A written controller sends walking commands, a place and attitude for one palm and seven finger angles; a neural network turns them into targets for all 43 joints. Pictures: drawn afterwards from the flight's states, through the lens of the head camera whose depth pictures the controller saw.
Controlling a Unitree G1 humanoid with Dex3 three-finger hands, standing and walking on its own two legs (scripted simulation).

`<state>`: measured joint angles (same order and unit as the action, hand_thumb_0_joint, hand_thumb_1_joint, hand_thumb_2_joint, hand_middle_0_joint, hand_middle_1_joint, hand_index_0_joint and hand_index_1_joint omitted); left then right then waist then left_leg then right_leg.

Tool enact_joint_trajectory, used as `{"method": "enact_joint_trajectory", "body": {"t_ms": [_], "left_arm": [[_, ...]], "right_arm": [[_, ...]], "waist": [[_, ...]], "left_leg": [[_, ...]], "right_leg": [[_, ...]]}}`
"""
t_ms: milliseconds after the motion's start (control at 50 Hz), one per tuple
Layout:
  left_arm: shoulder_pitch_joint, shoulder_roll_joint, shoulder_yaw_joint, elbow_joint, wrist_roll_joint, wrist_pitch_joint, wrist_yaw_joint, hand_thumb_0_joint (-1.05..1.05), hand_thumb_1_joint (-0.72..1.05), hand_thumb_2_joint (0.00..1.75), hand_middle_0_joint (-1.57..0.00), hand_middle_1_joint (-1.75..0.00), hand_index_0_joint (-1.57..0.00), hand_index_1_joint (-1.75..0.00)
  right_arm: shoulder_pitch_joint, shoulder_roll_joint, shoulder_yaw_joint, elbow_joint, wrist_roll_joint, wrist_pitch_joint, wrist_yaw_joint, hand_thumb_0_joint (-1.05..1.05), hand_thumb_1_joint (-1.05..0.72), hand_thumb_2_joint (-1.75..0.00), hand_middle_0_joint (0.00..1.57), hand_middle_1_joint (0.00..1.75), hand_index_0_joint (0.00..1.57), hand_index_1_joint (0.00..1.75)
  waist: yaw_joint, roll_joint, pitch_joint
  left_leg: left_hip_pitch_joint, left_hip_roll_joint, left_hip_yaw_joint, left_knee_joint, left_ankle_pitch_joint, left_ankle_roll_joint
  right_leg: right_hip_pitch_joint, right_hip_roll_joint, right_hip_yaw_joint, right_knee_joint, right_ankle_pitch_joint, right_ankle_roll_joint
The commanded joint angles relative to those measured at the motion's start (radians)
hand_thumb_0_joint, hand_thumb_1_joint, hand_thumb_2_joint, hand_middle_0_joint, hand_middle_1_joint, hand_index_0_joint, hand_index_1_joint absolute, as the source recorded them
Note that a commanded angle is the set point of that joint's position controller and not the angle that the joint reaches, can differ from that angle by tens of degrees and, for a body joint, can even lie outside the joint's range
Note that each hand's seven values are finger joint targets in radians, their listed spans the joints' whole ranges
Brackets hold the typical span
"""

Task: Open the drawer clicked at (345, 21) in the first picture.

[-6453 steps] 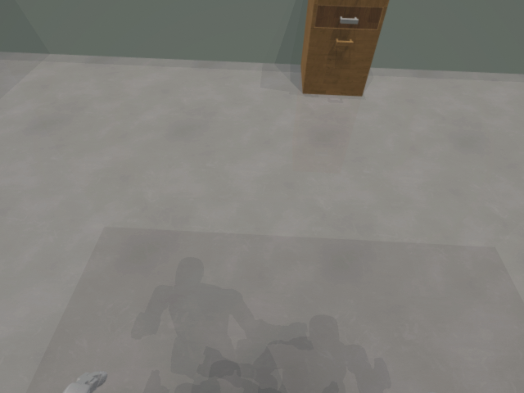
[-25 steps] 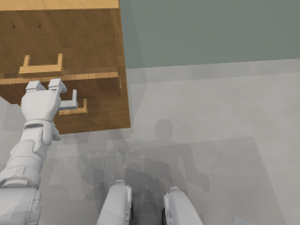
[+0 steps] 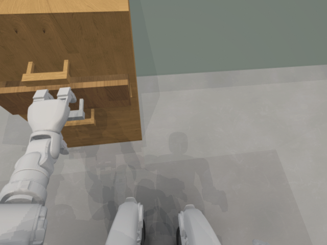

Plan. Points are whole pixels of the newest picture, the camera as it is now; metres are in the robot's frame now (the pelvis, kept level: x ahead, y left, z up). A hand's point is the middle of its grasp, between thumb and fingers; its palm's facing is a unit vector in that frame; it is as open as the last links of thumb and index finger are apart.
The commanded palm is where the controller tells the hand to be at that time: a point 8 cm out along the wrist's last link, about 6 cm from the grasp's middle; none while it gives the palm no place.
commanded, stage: re-aim the fingers above the handle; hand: left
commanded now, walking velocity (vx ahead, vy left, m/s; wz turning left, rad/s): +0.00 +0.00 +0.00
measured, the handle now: (66, 109) +0.49 +0.31 -0.11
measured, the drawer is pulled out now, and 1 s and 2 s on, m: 0.04 0.04 0.04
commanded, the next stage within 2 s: lower the fingers behind the handle in 1.50 s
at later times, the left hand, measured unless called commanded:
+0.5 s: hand (61, 118) +0.43 +0.28 -0.05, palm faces -0.01 -0.05 -1.00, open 13.8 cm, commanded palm +0.41 +0.28 +0.00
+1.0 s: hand (58, 120) +0.43 +0.29 -0.06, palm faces +0.02 -0.03 -1.00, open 13.8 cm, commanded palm +0.41 +0.28 +0.00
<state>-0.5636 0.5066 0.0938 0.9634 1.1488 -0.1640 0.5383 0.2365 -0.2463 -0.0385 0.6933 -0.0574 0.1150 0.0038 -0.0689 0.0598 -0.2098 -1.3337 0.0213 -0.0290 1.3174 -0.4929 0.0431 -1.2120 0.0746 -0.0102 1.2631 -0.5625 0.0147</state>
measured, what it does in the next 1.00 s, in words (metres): stands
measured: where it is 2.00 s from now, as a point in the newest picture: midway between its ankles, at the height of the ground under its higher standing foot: outside the picture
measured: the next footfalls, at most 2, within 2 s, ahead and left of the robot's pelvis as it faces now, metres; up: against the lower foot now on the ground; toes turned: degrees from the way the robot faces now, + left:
none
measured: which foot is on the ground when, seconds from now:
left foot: down 0.00-1.00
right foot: down 0.00-1.00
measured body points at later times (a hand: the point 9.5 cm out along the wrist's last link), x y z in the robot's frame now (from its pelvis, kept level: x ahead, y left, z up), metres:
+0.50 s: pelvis +0.01 -0.01 +0.00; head +0.15 +0.01 +0.42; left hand +0.42 +0.28 +0.00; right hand +0.08 -0.28 -0.13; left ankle +0.05 +0.09 -0.61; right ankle +0.01 -0.14 -0.61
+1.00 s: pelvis +0.00 +0.00 -0.01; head +0.15 +0.03 +0.41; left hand +0.42 +0.29 +0.00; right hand +0.09 -0.27 -0.14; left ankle +0.05 +0.09 -0.61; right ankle +0.01 -0.14 -0.61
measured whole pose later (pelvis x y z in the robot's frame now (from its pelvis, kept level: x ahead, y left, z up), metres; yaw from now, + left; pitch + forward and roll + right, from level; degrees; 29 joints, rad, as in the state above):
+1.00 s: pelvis +0.00 +0.00 -0.01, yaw +0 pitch +30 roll -6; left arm -0.57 0.53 0.11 0.95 1.17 -0.18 0.58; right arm 0.20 -0.25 -0.03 0.67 -0.06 0.12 0.01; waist -0.08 0.06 -0.21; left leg -1.37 0.02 -0.04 1.36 -0.51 0.04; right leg -1.24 0.07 -0.02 1.30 -0.58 0.02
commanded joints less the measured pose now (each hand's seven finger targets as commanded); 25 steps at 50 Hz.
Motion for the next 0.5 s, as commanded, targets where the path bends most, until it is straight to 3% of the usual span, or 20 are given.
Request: {"method": "enact_joint_trajectory", "body": {"t_ms": [0,20,80,140,200,260,320,360,400,420,440,480], "left_arm": [[-0.334,0.273,0.076,-0.186,0.000,0.004,0.074,0.00,-0.50,0.30,-0.30,-1.20,-0.30,-1.20],[-0.354,0.286,0.087,-0.204,-0.001,0.005,0.077,0.00,-0.50,0.30,-0.30,-1.20,-0.30,-1.20],[-0.319,0.284,0.090,-0.170,-0.005,0.024,0.084,0.00,-0.50,0.30,-0.30,-1.20,-0.30,-1.20],[-0.296,0.271,0.073,-0.139,-0.019,0.044,0.063,0.00,-0.50,0.30,-0.30,-1.20,-0.30,-1.20],[-0.309,0.261,0.044,-0.108,-0.027,0.055,0.033,0.00,-0.50,0.30,-0.30,-1.20,-0.30,-1.20],[-0.346,0.242,0.018,-0.154,-0.028,0.028,0.009,0.00,-0.50,0.30,-0.30,-1.20,-0.30,-1.20],[-0.342,0.264,0.046,-0.211,-0.035,-0.012,0.005,0.00,-0.50,0.30,-0.30,-1.20,-0.30,-1.20],[-0.307,0.265,0.059,-0.191,-0.034,-0.025,0.014,0.00,-0.50,0.30,-0.30,-1.20,-0.30,-1.20],[-0.295,0.321,0.110,-0.180,-0.023,-0.032,0.035,0.00,-0.50,0.30,-0.30,-1.20,-0.30,-1.20],[-0.248,0.379,0.169,-0.158,-0.025,-0.028,0.042,0.00,-0.50,0.30,-0.30,-1.20,-0.30,-1.20],[-0.239,0.427,0.200,-0.158,-0.013,-0.023,0.052,0.00,-0.50,0.30,-0.30,-1.20,-0.30,-1.20],[-0.208,0.395,0.183,-0.143,-0.006,-0.006,0.064,0.00,-0.50,0.30,-0.30,-1.20,-0.30,-1.20]], "right_arm": [[0.108,-0.173,-0.062,-0.051,-0.002,-0.015,-0.017,0.00,-0.90,-0.90,0.20,0.30,0.20,0.30],[0.110,-0.175,-0.061,-0.048,-0.004,-0.017,-0.015,0.00,-0.90,-0.90,0.20,0.30,0.20,0.30],[0.113,-0.175,-0.063,-0.049,-0.002,-0.017,-0.013,0.00,-0.90,-0.90,0.20,0.30,0.20,0.30],[0.117,-0.175,-0.060,-0.051,0.003,-0.017,-0.011,0.00,-0.90,-0.90,0.20,0.30,0.20,0.30],[0.119,-0.176,-0.057,-0.045,0.007,-0.021,-0.016,0.00,-0.90,-0.90,0.20,0.30,0.20,0.30],[0.120,-0.173,-0.059,-0.045,0.007,-0.025,-0.024,0.00,-0.90,-0.90,0.20,0.30,0.20,0.30],[0.121,-0.169,-0.063,-0.045,0.004,-0.028,-0.030,0.00,-0.90,-0.90,0.20,0.30,0.20,0.30],[0.120,-0.165,-0.061,-0.041,0.002,-0.025,-0.030,0.00,-0.90,-0.90,0.20,0.30,0.20,0.30],[0.117,-0.168,-0.056,-0.036,-0.001,-0.021,-0.027,0.00,-0.90,-0.90,0.20,0.30,0.20,0.30],[0.111,-0.174,-0.052,-0.035,-0.006,-0.015,-0.022,0.00,-0.90,-0.90,0.20,0.30,0.20,0.30],[0.106,-0.176,-0.045,-0.044,-0.004,-0.008,-0.020,0.00,-0.90,-0.90,0.20,0.30,0.20,0.30],[0.101,-0.171,-0.045,-0.058,-0.003,-0.004,-0.013,0.00,-0.90,-0.90,0.20,0.30,0.20,0.30]], "waist": [[-0.004,0.104,-0.467],[-0.001,0.129,-0.477],[-0.001,0.077,-0.494],[-0.002,0.073,-0.491],[-0.018,0.037,-0.444],[-0.024,0.076,-0.465],[-0.014,0.081,-0.507],[-0.011,0.074,-0.483],[0.004,0.064,-0.461],[0.031,0.071,-0.458],[0.041,0.074,-0.468],[0.040,0.066,-0.459]], "left_leg": [[0.557,0.004,-0.038,-0.147,0.283,-0.011],[0.574,0.007,-0.042,-0.152,0.298,-0.014],[0.551,0.003,-0.029,-0.142,0.300,-0.009],[0.544,-0.001,-0.020,-0.147,0.295,-0.007],[0.498,-0.003,-0.012,-0.145,0.245,0.000],[0.533,-0.002,-0.016,-0.142,0.264,-0.002],[0.564,0.000,-0.020,-0.136,0.308,-0.001],[0.535,-0.002,-0.014,-0.123,0.305,0.000],[0.485,-0.004,-0.007,-0.107,0.312,0.003],[0.467,-0.005,0.001,-0.101,0.331,0.003],[0.442,-0.009,0.008,-0.092,0.338,0.003],[0.418,-0.015,0.015,-0.089,0.334,0.005]], "right_leg": [[0.031,0.013,-0.048,-0.141,0.212,-0.069],[0.027,0.010,-0.050,-0.136,0.215,-0.070],[0.065,0.013,-0.047,-0.144,0.233,-0.064],[0.088,0.012,-0.041,-0.155,0.243,-0.061],[0.099,0.014,-0.037,-0.171,0.225,-0.059],[0.082,0.014,-0.033,-0.169,0.236,-0.062],[0.095,0.014,-0.031,-0.161,0.263,-0.065],[0.091,0.017,-0.031,-0.156,0.264,-0.065],[0.103,0.016,-0.025,-0.143,0.283,-0.064],[0.120,0.015,-0.021,-0.130,0.307,-0.066],[0.137,0.014,-0.018,-0.117,0.324,-0.063],[0.151,0.015,-0.014,-0.118,0.341,-0.060]]}}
